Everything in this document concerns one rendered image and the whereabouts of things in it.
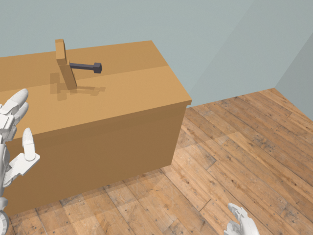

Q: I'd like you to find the counter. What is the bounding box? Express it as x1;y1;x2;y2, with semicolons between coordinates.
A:
0;39;192;217

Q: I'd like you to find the tap lever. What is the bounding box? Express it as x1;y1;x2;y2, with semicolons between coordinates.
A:
69;63;102;73

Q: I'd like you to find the right robot hand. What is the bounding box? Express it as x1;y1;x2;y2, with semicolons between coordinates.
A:
224;203;260;235

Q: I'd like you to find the left robot hand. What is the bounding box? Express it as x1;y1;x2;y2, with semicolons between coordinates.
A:
0;89;40;197

